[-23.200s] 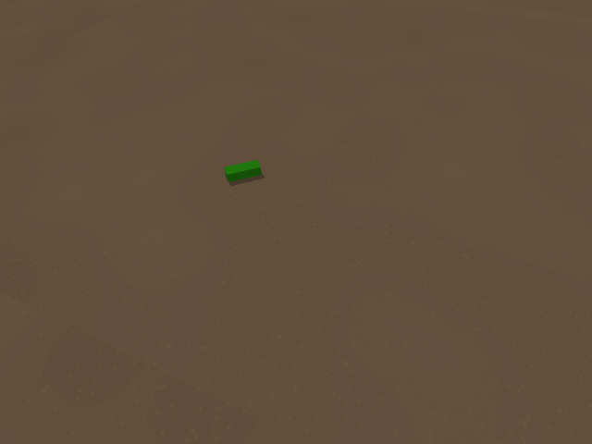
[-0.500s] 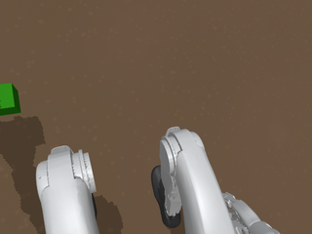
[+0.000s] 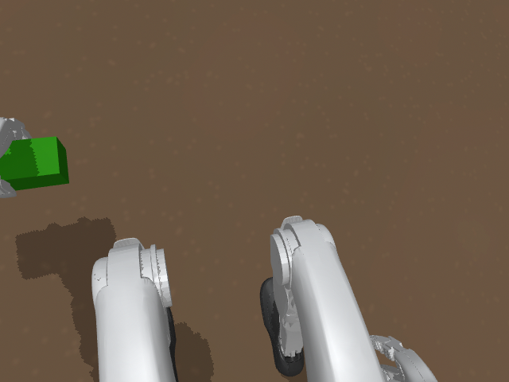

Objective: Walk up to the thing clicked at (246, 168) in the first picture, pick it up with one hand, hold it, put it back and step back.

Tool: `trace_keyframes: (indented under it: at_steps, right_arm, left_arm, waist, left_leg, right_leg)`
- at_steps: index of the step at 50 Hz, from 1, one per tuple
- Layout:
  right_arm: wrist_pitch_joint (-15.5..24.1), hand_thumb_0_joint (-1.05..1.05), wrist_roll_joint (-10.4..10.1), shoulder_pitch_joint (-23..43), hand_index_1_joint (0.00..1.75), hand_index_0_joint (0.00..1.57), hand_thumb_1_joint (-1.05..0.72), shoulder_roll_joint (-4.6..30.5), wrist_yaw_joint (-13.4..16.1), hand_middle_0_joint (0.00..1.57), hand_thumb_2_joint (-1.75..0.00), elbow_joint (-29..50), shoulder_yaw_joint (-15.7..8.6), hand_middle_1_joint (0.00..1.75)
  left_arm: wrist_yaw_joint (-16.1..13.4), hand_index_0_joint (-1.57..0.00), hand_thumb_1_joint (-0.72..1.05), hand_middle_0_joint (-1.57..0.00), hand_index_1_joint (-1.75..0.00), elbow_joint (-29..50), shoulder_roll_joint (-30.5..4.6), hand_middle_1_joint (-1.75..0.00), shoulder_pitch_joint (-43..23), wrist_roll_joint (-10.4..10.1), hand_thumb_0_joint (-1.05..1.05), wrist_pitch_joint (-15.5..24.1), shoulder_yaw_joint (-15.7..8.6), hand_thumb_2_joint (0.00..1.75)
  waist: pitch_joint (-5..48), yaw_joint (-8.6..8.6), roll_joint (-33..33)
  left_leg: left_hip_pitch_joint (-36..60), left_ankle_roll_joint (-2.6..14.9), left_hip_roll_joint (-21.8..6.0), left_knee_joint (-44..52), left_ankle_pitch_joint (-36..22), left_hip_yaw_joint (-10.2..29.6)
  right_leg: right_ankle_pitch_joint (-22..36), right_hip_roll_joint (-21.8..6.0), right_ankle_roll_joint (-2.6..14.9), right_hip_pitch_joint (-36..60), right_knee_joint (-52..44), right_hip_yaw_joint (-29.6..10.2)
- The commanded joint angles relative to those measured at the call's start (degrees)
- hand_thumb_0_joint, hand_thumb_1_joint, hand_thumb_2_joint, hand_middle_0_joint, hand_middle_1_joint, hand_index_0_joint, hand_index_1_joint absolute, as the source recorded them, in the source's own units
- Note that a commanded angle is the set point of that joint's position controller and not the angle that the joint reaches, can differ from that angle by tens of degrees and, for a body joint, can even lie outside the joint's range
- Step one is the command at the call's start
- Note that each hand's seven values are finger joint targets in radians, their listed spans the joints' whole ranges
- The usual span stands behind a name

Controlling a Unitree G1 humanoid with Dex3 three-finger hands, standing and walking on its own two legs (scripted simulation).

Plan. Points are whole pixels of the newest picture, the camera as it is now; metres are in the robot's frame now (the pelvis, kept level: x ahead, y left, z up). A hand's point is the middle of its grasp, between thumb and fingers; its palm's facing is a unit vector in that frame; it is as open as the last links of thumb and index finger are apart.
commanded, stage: lift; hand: left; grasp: from above
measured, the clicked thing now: out of the picture +0.45 +0.36 -0.16
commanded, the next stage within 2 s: hold in 1.42 s
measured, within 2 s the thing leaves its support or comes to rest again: neither
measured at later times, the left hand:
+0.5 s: hand out of the picture +0.36 +0.33 +0.05, palm faces -0.41 -0.11 -0.90, open 8.9 cm
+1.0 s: hand out of the picture +0.31 +0.29 +0.23, palm faces -0.46 -0.15 -0.88, open 9.0 cm
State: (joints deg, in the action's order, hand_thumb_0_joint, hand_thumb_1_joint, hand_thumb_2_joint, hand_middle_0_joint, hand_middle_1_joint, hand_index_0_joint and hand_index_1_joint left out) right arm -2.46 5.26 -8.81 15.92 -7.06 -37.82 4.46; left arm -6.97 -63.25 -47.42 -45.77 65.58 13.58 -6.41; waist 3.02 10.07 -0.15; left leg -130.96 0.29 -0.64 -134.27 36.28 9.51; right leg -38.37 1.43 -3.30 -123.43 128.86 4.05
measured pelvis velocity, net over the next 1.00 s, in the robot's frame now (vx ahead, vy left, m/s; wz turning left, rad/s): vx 0.02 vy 0.00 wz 0.13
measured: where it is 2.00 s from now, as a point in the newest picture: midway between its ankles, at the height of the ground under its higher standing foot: (225, 356)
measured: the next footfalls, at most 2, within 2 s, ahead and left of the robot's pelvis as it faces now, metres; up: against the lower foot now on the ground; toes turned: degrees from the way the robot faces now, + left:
none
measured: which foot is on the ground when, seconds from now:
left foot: down 0.00-1.00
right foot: down 0.00-1.00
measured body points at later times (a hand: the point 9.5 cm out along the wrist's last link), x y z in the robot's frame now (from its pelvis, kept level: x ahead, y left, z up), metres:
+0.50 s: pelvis +0.00 +0.00 +0.12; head +0.16 +0.05 +0.54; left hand +0.38 +0.33 +0.10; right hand +0.16 -0.26 +0.01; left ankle +0.09 +0.12 -0.32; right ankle +0.11 -0.14 -0.32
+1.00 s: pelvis +0.02 +0.00 +0.30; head +0.10 +0.02 +0.75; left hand +0.33 +0.30 +0.28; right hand +0.17 -0.25 +0.19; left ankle +0.09 +0.13 -0.32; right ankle +0.11 -0.14 -0.32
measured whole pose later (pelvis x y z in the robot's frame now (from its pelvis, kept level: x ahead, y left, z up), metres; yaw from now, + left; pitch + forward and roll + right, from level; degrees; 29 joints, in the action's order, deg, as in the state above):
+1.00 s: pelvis +0.02 +0.00 +0.30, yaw +7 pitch +17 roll -3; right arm 1.5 -2.4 -13.1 14.0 3.5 -40.1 -0.6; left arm -0.7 -38.7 -30.0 -15.1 55.8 6.0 5.1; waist 8.2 3.8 -2.4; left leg -63.6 -0.3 -2.7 -74.2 27.4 2.3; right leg -27.8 0.2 -2.0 -60.2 71.3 0.7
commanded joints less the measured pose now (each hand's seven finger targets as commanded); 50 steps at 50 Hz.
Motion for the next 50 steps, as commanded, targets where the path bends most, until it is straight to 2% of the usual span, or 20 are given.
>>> trace_keyframes:
  at_steps: [1,2,3,8,13,15,18,23,27,28,30,33,35,36,38,40,42,43,47,50]
  right_arm:
    - [-0.1,0.0,-1.0,-9.8,0.3,0.2,-0.91,14.5,1.3,0.2,-0.9,2.2,-6.6,0.3]
    - [-0.2,0.0,-1.3,-9.9,0.3,0.2,-0.91,14.4,1.6,0.2,-0.9,2.4,-7.0,0.3]
    - [-0.3,0.0,-1.4,-9.7,0.3,0.2,-0.91,14.3,1.7,0.2,-0.9,2.5,-7.1,0.3]
    - [-0.4,0.0,-2.3,-9.2,0.3,0.2,-0.91,12.8,2.7,0.2,-0.9,3.8,-7.7,0.3]
    - [-0.2,0.0,-3.4,-8.5,0.3,0.2,-0.91,12.4,3.9,0.2,-0.9,4.6,-8.5,0.3]
    - [0.0,0.0,-3.8,-7.7,0.3,0.2,-0.9,12.1,4.4,0.2,-0.9,5.1,-8.8,0.3]
    - [0.1,0.0,-4.6,-7.0,0.3,0.2,-0.9,11.8,5.2,0.2,-0.9,5.4,-9.0,0.3]
    - [0.5,0.0,-5.3,-6.3,0.3,0.2,-0.9,10.8,6.6,0.2,-0.9,5.3,-9.3,0.3]
    - [0.9,0.0,-5.9,-5.3,0.3,0.2,-0.9,9.9,7.7,0.2,-0.9,5.6,-9.0,0.3]
    - [1.0,0.0,-6.0,-5.0,0.3,0.2,-0.9,9.4,7.9,0.2,-0.9,5.4,-8.8,0.3]
    - [1.3,0.0,-6.4,-4.6,0.3,0.2,-0.9,9.4,8.5,0.2,-0.9,5.3,-8.9,0.3]
    - [2.0,0.0,-6.8,-3.6,0.3,0.2,-0.9,8.7,9.4,0.2,-0.9,5.0,-8.3,0.3]
    - [2.7,0.0,-7.0,-3.0,0.3,0.2,-0.9,8.5,10.0,0.2,-0.9,4.6,-8.1,0.3]
    - [3.0,0.0,-7.0,-3.0,0.3,0.2,-0.9,8.0,10.2,0.2,-0.9,4.5,-7.9,0.3]
    - [3.7,0.0,-7.2,-3.2,0.3,0.2,-0.9,7.9,10.6,0.2,-0.9,4.2,-7.7,0.3]
    - [4.5,0.0,-7.2,-3.2,0.3,0.2,-0.9,7.7,10.8,0.2,-0.9,3.9,-7.6,0.3]
    - [5.2,0.0,-7.3,-3.4,0.3,0.2,-0.91,7.5,11.0,0.2,-0.9,3.7,-7.6,0.3]
    - [5.5,0.0,-7.3,-3.5,0.3,0.2,-0.91,7.6,11.1,0.2,-0.9,3.8,-7.9,0.3]
    - [6.2,0.0,-7.4,-4.4,0.3,0.2,-0.91,6.6,11.3,0.2,-0.9,3.5,-7.9,0.3]
    - [6.7,0.0,-7.5,-5.1,0.3,0.2,-0.91,6.7,11.2,0.2,-0.9,2.9,-8.4,0.3]
  left_arm:
    - [1.1,-1.19,0.83,-1.18,-0.45,14.6,-17.8,-0.46,-14.6,-2.9,0.0,-0.8,-3.4,0.56]
    - [1.6,-1.18,0.83,-1.16,-0.44,17.9,-18.3,-0.46,-15.5,-3.3,0.0,-0.4,-4.4,0.54]
    - [2.3,-1.19,0.84,-1.17,-0.44,16.7,-18.7,-0.46,-13.1,-3.9,0.0,-0.3,-5.1,0.53]
    - [4.7,-1.16,0.79,-1.14,-0.47,23.6,-16.6,-0.49,-10.8,-6.7,0.0,1.5,-4.9,0.55]
    - [5.3,-1.1,0.74,-1.07,-0.5,28.0,-14.8,-0.53,-5.5,-7.8,0.0,2.0,-5.2,0.53]
    - [5.1,-1.1,0.75,-1.07,-0.5,31.0,-12.8,-0.53,-3.9,-8.5,0.0,1.3,-4.4,0.53]
    - [4.9,-1.08,0.74,-1.05,-0.49,33.6,-13.2,-0.52,-0.9,-9.0,0.0,0.0,-5.1,0.51]
    - [5.3,-1.06,0.72,-1.03,-0.49,38.4,-8.5,-0.53,2.1,-10.5,0.0,-2.8,-2.1,0.51]
    - [5.5,-1.04,0.7,-1.01,-0.52,41.4,-7.8,-0.56,5.5,-11.2,0.0,-4.8,-1.9,0.54]
    - [5.6,-1.06,0.72,-1.02,-0.52,41.1,-6.0,-0.56,6.9,-11.1,0.0,-5.3,-0.9,0.56]
    - [5.5,-1.05,0.71,-1.02,-0.52,41.9,-6.0,-0.55,8.6,-11.2,0.0,-6.0,-1.2,0.57]
    - [5.4,-1.06,0.72,-1.04,-0.55,41.6,-4.1,-0.58,9.3,-10.8,0.0,-6.9,0.5,0.59]
    - [5.1,-1.07,0.73,-1.05,-0.54,40.2,-4.0,-0.57,9.9,-11.1,0.0,-7.3,0.3,0.61]
    - [5.2,-1.07,0.73,-1.04,-0.54,39.2,-1.1,-0.57,11.3,-11.2,0.0,-7.4,2.3,0.58]
    - [5.0,-1.03,0.69,-1.0,-0.57,37.7,-0.7,-0.6,12.2,-11.1,0.0,-7.8,2.5,0.59]
    - [5.1,-1.02,0.67,-0.99,-0.55,36.4,1.5,-0.58,12.8,-11.3,0.0,-7.7,4.3,0.57]
    - [4.9,-0.99,0.64,-0.95,-0.56,35.2,2.8,-0.6,13.4,-10.8,0.0,-7.5,5.3,0.55]
    - [4.8,-0.99,0.64,-0.95,-0.57,35.1,2.1,-0.61,14.2,-11.0,0.0,-7.3,4.3,0.54]
    - [3.9,-1.02,0.68,-0.97,-0.58,35.2,5.2,-0.63,13.5,-10.2,0.0,-6.8,6.8,0.52]
    - [2.0,-1.01,0.67,-0.97,-0.59,34.5,4.1,-0.63,12.0,-9.1,0.0,-6.5,5.6,0.54]
  waist:
    - [42.6,-1.9,-19.3]
    - [43.6,-2.35,-19.8]
    - [42.5,-2.61,-18.7]
    - [42.8,-2.98,-15.9]
    - [43.6,-4.64,-14.8]
    - [43.0,-4.72,-15.3]
    - [42.0,-5.4,-13.9]
    - [41.3,-4.89,-12.7]
    - [39.7,-5.57,-10.9]
    - [37.9,-5.37,-11.4]
    - [37.5,-6.03,-11.4]
    - [31.8,-5.33,-10.4]
    - [29.6,-5.47,-9.8]
    - [27.5,-4.82,-9.3]
    - [26.1,-5.08,-8.1]
    - [23.6,-5.01,-8.0]
    - [22.8,-5.29,-7.7]
    - [22.3,-5.79,-7.4]
    - [22.8,-5.58,-6.7]
    - [22.8,-5.92,-6.8]
  left_leg:
    - [37.8,1.14,-0.2,19.7,-7.2,-4.7]
    - [38.0,1.15,0.0,20.6,-7.2,-4.9]
    - [37.9,1.17,0.1,21.1,-6.7,-4.7]
    - [39.1,1.72,0.1,24.5,-4.4,-5.6]
    - [44.1,1.5,-0.4,30.2,-2.6,-4.6]
    - [46.1,1.42,-0.5,32.9,-1.3,-4.6]
    - [49.3,1.35,-0.7,36.6,-0.5,-4.1]
    - [56.2,1.33,-0.8,42.2,-3.3,-4.8]
    - [60.6,1.36,-0.6,47.1,-4.0,-6.0]
    - [61.8,1.27,-0.7,49.1,-3.5,-5.8]
    - [65.6,1.06,-0.9,52.8,-3.3,-5.4]
    - [67.9,0.97,-1.0,58.1,0.3,-5.4]
    - [70.0,0.87,-1.1,61.5,2.2,-4.9]
    - [70.5,0.85,-1.0,62.5,1.6,-5.1]
    - [72.5,0.82,-0.9,65.2,1.0,-5.1]
    - [74.5,0.69,-1.0,68.5,1.6,-4.6]
    - [77.5,0.47,-1.0,71.0,0.7,-4.4]
    - [78.1,0.45,-1.0,72.0,0.5,-4.6]
    - [83.2,0.15,0.0,74.4,-5.4,-6.9]
    - [86.9,-0.02,0.3,76.7,-8.7,-7.9]
  right_leg:
    - [10.5,1.3,5.25,17.1,-14.8,3.8]
    - [10.6,1.1,5.31,17.5,-15.0,3.6]
    - [10.1,1.1,5.38,17.7,-15.5,3.4]
    - [8.8,1.0,5.0,22.1,-20.5,2.1]
    - [7.9,1.1,4.94,25.3,-23.9,2.2]
    - [7.1,1.0,4.85,26.8,-25.9,2.0]
    - [6.3,1.1,4.72,30.2,-29.1,1.9]
    - [8.4,0.7,4.29,36.9,-35.7,0.9]
    - [8.3,0.7,4.17,44.5,-42.6,-0.2]
    - [8.4,0.6,4.08,45.6,-43.7,-0.2]
    - [8.5,0.7,4.09,48.6,-46.2,-0.3]
    - [5.9,0.8,4.01,52.0,-51.3,-0.9]
    - [4.5,0.9,3.95,54.5,-54.2,-1.3]
    - [5.1,0.8,3.96,55.5,-55.6,-1.4]
    - [5.6,1.0,4.0,58.5,-58.5,-1.7]
    - [5.9,1.0,3.9,60.5,-60.9,-1.8]
    - [6.7,1.1,4.04,62.4,-63.0,-1.7]
    - [6.6,1.0,3.97,63.9,-64.5,-2.1]
    - [9.4,1.0,4.29,69.9,-70.4,-3.3]
    - [11.7,1.1,4.21,73.6,-73.4,-3.6]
